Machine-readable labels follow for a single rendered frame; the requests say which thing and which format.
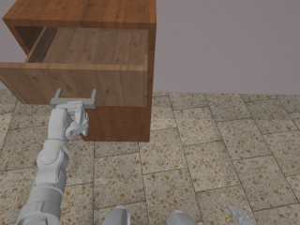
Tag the drawer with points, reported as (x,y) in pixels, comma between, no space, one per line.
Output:
(78,60)

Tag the cabinet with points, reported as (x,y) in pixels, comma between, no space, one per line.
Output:
(27,18)

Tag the handle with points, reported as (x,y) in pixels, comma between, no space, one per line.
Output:
(88,103)

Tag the left robot hand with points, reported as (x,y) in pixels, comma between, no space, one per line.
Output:
(71,114)

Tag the left robot thigh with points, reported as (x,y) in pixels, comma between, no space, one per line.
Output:
(118,216)

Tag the right robot shin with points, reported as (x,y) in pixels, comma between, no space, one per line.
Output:
(177,211)

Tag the robot left forearm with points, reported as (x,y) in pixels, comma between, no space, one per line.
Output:
(43,204)

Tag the right robot hand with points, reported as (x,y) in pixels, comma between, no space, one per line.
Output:
(240,215)

